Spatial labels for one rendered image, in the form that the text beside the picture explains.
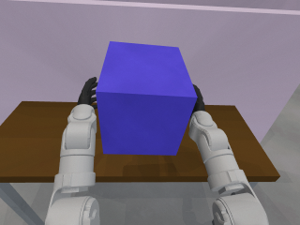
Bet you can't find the left robot upper arm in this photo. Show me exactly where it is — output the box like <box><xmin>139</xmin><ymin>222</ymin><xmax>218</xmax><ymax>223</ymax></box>
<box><xmin>46</xmin><ymin>196</ymin><xmax>100</xmax><ymax>225</ymax></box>

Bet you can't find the robot right hand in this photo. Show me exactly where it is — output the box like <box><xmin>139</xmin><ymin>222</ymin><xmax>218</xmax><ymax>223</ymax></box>
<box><xmin>190</xmin><ymin>84</ymin><xmax>205</xmax><ymax>118</ymax></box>

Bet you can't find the carton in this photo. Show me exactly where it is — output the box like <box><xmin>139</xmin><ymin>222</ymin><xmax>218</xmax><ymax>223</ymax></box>
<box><xmin>96</xmin><ymin>41</ymin><xmax>198</xmax><ymax>156</ymax></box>

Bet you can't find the right robot forearm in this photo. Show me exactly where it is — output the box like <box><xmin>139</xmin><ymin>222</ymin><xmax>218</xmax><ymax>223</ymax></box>
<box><xmin>188</xmin><ymin>111</ymin><xmax>269</xmax><ymax>225</ymax></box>

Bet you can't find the left robot forearm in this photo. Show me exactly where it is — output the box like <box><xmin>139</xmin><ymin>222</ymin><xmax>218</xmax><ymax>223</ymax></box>
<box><xmin>44</xmin><ymin>104</ymin><xmax>98</xmax><ymax>225</ymax></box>

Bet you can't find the right robot upper arm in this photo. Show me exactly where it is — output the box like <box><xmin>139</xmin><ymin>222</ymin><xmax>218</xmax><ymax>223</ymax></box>
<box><xmin>212</xmin><ymin>192</ymin><xmax>268</xmax><ymax>225</ymax></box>

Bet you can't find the robot left hand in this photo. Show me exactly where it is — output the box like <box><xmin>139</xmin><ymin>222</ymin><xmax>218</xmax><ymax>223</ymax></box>
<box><xmin>77</xmin><ymin>77</ymin><xmax>98</xmax><ymax>109</ymax></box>

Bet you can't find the table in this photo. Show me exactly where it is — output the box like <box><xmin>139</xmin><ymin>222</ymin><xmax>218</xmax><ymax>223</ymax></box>
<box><xmin>0</xmin><ymin>101</ymin><xmax>280</xmax><ymax>225</ymax></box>

